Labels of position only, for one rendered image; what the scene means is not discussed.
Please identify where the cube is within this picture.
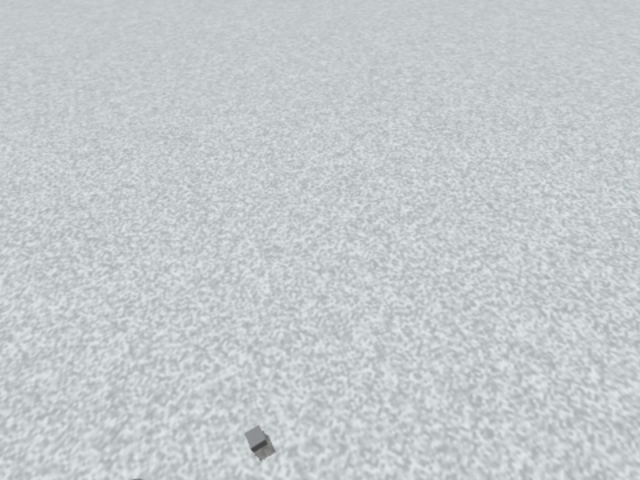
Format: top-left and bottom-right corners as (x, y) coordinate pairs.
(244, 425), (267, 453)

